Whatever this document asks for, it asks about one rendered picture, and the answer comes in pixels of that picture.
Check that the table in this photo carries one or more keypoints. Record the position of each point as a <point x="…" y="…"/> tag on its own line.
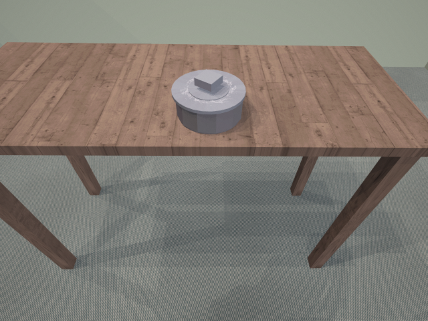
<point x="115" y="99"/>

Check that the lid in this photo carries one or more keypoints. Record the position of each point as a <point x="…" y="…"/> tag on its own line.
<point x="227" y="96"/>

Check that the knob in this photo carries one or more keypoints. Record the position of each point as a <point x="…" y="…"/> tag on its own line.
<point x="208" y="80"/>

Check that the pot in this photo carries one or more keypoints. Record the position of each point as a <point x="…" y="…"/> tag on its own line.
<point x="209" y="123"/>

